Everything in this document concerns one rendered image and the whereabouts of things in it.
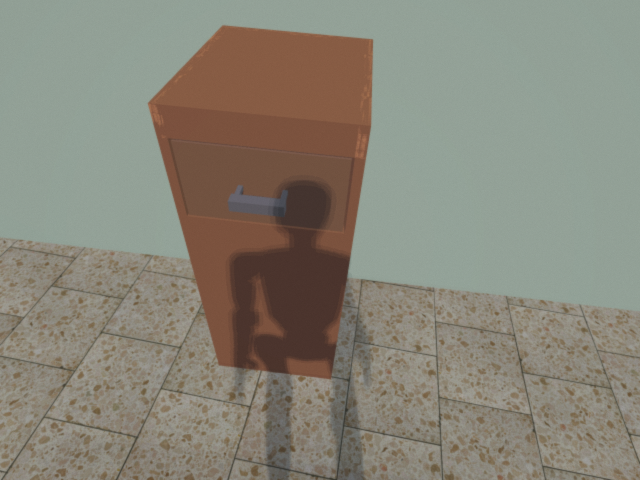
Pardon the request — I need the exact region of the drawer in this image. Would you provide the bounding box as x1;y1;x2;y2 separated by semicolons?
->
171;139;352;232

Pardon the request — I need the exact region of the cabinet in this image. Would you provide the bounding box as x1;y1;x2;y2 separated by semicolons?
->
148;25;373;379

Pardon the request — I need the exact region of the handle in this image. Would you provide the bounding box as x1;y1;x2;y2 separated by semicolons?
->
228;185;288;217

